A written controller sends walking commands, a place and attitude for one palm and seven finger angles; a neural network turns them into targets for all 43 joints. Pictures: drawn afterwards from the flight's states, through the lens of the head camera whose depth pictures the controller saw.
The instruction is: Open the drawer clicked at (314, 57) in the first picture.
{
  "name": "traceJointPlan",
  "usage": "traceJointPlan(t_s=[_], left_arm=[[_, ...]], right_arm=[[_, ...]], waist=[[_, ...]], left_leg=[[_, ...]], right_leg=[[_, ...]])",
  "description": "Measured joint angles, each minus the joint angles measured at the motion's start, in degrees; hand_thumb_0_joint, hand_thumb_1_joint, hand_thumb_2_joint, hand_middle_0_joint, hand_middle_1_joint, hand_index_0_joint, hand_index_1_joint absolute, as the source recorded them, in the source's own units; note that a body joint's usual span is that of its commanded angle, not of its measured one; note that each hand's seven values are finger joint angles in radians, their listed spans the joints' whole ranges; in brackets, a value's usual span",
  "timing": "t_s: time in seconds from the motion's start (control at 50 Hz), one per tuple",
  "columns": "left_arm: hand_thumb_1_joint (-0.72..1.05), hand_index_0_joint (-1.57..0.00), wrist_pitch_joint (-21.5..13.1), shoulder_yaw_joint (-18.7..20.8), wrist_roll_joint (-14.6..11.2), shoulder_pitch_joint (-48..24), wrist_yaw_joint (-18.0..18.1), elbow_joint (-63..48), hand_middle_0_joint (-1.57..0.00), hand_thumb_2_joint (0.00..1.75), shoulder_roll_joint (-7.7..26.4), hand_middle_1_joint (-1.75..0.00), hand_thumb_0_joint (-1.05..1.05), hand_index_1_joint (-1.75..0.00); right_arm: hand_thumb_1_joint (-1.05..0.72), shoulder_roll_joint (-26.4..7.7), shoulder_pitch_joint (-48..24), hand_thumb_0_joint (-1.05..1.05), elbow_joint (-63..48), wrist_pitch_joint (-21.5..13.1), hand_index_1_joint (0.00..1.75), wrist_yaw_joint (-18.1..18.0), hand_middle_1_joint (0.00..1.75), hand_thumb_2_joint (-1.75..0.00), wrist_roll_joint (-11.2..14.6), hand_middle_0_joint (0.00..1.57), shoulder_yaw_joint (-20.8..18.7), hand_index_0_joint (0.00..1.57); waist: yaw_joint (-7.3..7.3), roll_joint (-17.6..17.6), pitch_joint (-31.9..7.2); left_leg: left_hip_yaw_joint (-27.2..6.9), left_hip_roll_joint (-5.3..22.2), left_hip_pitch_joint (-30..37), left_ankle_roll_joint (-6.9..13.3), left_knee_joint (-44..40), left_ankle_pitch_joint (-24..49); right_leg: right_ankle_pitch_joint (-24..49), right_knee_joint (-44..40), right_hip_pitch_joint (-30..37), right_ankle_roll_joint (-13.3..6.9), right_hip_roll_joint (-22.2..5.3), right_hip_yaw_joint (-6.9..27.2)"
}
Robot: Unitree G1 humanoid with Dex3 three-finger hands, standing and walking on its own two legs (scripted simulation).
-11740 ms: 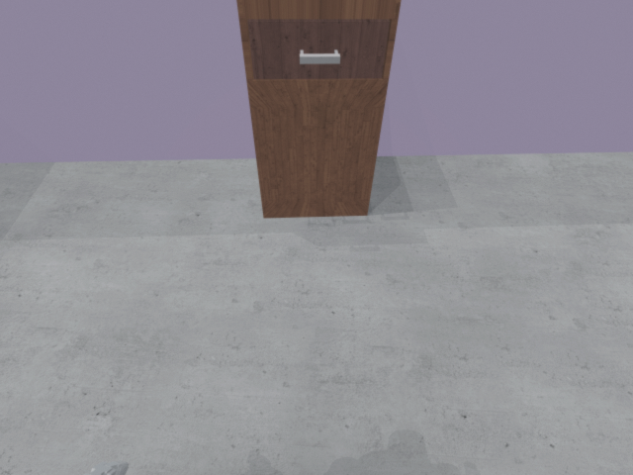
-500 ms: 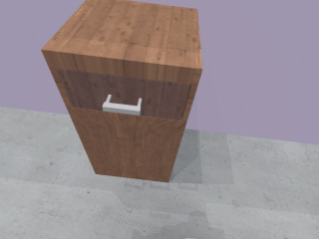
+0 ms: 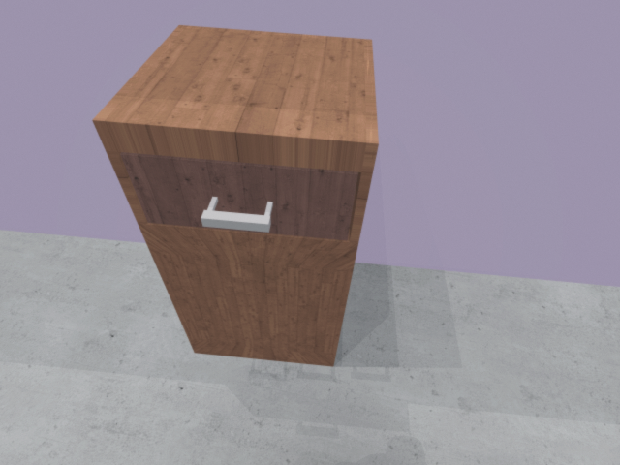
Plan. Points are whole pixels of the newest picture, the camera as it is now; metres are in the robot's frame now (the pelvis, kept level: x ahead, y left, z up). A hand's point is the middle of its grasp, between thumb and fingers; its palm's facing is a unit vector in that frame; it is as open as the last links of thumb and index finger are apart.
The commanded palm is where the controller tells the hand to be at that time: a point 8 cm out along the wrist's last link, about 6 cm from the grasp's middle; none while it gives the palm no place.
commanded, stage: come to a stop and stand still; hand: left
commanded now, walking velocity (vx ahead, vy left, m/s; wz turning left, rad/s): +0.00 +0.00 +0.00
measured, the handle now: (239, 212) +0.55 +0.17 -0.03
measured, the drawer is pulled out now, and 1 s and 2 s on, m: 0.00 0.00 0.00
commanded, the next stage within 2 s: look again from close up in 0.10 s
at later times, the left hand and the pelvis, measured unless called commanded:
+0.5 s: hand out of the picture +0.01 +0.18 -0.18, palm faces +0.03 -0.98 -0.20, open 7.3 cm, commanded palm none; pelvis +0.01 +0.01 -0.01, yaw +1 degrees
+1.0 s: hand (151, 434) +0.17 +0.22 -0.07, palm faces -0.06 -0.66 -0.75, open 7.5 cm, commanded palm +0.13 +0.23 -0.05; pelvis +0.01 +0.01 -0.02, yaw +3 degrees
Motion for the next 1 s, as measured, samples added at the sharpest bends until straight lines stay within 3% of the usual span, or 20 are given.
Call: traceJointPlan(t_s=[0.2,0.26,0.34,0.54,0.82,0.84,0.86,0.92,0.96,1.0], left_arm=[[0.91,-0.2,-0.4,0.2,-0.2,0.8,0.3,0.4,-0.2,0.89,-1.3,-0.3,0.0,-0.3],[0.91,-0.2,-1.2,-0.7,0.2,0.6,0.9,-0.5,-0.2,0.89,-1.4,-0.3,0.0,-0.3],[0.91,-0.2,-1.5,-0.7,0.0,0.5,0.6,-1.4,-0.2,0.89,-0.5,-0.3,0.0,-0.3],[0.92,-0.2,-1.5,-0.2,-0.1,-1.4,0.8,-2.6,-0.2,0.89,1.5,-0.3,0.01,-0.3],[0.92,-0.2,-1.0,-0.5,0.1,-1.5,0.8,-1.5,-0.2,0.89,1.4,-0.3,0.0,-0.3],[0.92,-0.2,3.4,-1.6,2.3,1.1,1.4,-10.1,-0.2,0.89,2.1,-0.3,0.01,-0.3],[0.94,-0.2,5.9,-2.4,4.6,4.4,2.6,-20.5,-0.21,0.89,3.6,-0.3,0.03,-0.3],[0.94,-0.21,7.1,-4.3,9.2,9.6,8.2,-44.4,-0.21,0.88,8.2,-0.31,0.04,-0.31],[0.91,-0.21,7.0,-5.5,15.9,8.1,11.3,-54.0,-0.21,0.87,10.3,-0.33,0.04,-0.32],[0.87,-0.21,6.1,-6.1,25.1,4.7,14.0,-58.4,-0.21,0.86,10.5,-0.35,0.03,-0.34]], right_arm=[[-0.91,2.9,3.9,0.0,1.6,-0.5,0.3,-0.3,0.3,-0.89,0.0,0.2,0.3,0.2],[-0.91,2.8,4.0,0.0,-0.5,-0.4,0.3,0.6,0.3,-0.89,-0.1,0.2,0.6,0.2],[-0.91,2.5,4.0,0.0,-3.2,-1.0,0.3,0.9,0.3,-0.89,-0.5,0.2,0.6,0.2],[-0.93,0.5,1.9,0.02,-3.3,-2.0,0.3,0.2,0.3,-0.89,-0.4,0.2,1.1,0.2],[-0.92,-0.5,-0.4,0.01,-2.7,-2.3,0.3,0.0,0.3,-0.89,0.0,0.2,1.3,0.2],[-0.92,-0.8,0.6,0.01,-5.3,-2.5,0.3,-0.3,0.3,-0.89,0.7,0.2,1.5,0.2],[-0.93,-1.1,2.0,0.01,-7.9,-4.8,0.3,-1.0,0.3,-0.89,1.4,0.2,1.7,0.2],[-0.93,-1.8,4.0,0.02,-13.6,-12.7,0.3,-2.6,0.3,-0.89,2.9,0.2,0.5,0.2],[-0.92,-3.4,3.1,0.02,-17.6,-15.1,0.3,-2.7,0.3,-0.89,2.1,0.2,0.1,0.2],[-0.92,-5.8,0.8,0.01,-21.1,-14.5,0.3,-2.0,0.3,-0.89,0.7,0.2,-0.4,0.2]], waist=[[-0.71,0.0,0.2],[-1.23,1.3,0.5],[-2.04,2.1,0.0],[-0.64,2.1,-1.1],[-0.26,0.6,-0.1],[-0.02,0.4,0.1],[0.58,0.0,0.0],[0.23,-0.8,-1.7],[-0.96,0.0,-2.6],[-1.36,2.5,-4.3]], left_leg=[[0.0,0.2,-1.0,0.0,0.6,-0.1],[-0.8,1.1,-4.6,-0.4,5.8,-2.3],[-1.2,0.8,-6.7,0.7,9.8,-4.5],[-0.4,-0.7,-3.3,1.3,7.5,-4.8],[-0.2,-0.9,-1.5,1.3,5.1,-4.3],[-0.2,-0.8,-2.1,1.3,5.7,-4.6],[0.2,-1.0,-2.4,1.2,5.8,-4.7],[0.2,-2.7,-4.3,1.0,5.9,-4.2],[-0.8,-3.8,-7.3,1.3,8.7,-4.6],[-1.4,-3.3,-10.9,1.4,12.5,-5.9]], right_leg=[[0.0,0.5,-1.0,-0.2,0.1,0.0],[-0.8,2.6,-2.9,-0.3,0.7,-0.8],[-3.4,6.7,-4.9,-0.1,0.2,-1.2],[-4.4,6.7,-2.6,1.0,-1.3,-0.3],[-3.8,3.9,-0.6,1.4,-1.3,-0.2],[-3.9,4.5,-1.3,1.3,-1.2,-0.1],[-4.4,6.4,-2.6,0.5,-1.4,0.5],[-7.4,13.4,-7.8,-0.5,-1.8,2.1],[-7.0,14.0,-10.5,-1.1,-1.4,2.6],[-7.3,16.1,-13.3,-0.9,-1.0,2.1]])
